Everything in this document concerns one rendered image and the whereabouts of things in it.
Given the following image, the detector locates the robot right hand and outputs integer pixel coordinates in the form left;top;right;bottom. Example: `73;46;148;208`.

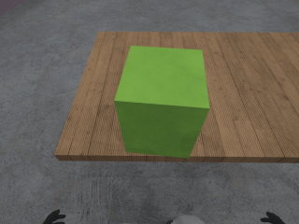
260;212;285;224

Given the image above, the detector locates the table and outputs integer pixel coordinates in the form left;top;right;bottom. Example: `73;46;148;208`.
54;31;299;163

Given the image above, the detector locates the robot left hand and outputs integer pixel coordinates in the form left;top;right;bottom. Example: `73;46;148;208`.
43;209;66;224

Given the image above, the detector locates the carton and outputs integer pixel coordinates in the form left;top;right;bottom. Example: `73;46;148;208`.
114;46;210;159

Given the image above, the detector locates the right robot thigh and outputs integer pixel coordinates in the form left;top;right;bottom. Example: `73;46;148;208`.
171;215;205;224

